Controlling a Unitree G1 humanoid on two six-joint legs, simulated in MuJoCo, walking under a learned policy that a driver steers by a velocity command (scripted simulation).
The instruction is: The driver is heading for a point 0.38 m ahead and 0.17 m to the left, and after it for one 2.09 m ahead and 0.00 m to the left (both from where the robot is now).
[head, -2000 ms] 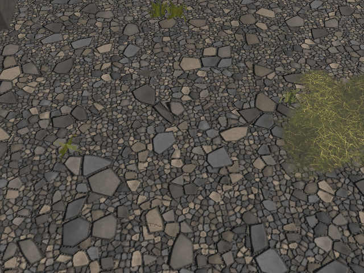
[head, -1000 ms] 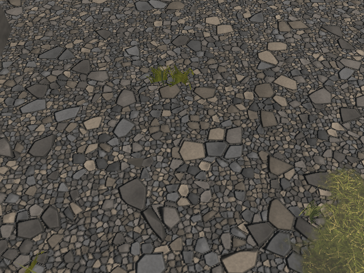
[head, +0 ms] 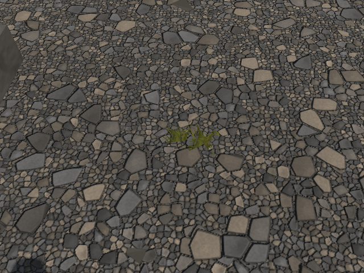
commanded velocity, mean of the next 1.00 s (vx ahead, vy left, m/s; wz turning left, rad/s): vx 0.03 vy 0.00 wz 0.58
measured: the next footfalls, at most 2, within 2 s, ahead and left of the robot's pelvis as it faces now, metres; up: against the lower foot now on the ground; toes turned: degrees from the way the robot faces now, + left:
left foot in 0.14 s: +0.12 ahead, +0.10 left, +0.00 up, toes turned +9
right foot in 0.64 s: +0.10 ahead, -0.09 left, +0.00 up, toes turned +26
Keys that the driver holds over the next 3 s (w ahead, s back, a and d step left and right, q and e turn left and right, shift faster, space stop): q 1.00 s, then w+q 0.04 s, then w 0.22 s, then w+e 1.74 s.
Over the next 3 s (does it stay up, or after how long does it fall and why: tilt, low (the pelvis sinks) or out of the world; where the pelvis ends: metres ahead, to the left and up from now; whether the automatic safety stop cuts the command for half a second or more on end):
stays up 0.89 0.29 0.00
